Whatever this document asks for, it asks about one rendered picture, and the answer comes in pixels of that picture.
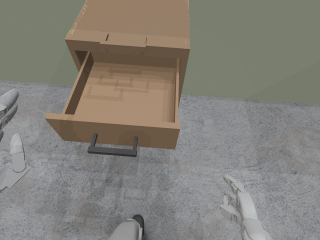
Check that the robot left hand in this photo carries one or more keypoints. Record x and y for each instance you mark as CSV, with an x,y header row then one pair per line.
x,y
11,173

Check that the handle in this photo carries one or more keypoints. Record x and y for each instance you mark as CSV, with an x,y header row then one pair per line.
x,y
123,46
92,149

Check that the left robot thigh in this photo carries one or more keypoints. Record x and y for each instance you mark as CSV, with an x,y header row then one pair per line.
x,y
127,231

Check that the robot right hand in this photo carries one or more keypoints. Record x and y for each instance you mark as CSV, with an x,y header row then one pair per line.
x,y
242,205

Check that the robot right forearm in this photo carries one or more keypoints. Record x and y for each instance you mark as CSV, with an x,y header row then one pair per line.
x,y
253,229

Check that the drawer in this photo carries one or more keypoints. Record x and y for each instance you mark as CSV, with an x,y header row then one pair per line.
x,y
120,97

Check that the left robot foot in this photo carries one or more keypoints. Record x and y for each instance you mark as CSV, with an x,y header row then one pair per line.
x,y
140,220

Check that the cabinet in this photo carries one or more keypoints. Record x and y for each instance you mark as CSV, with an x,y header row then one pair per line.
x,y
163,25

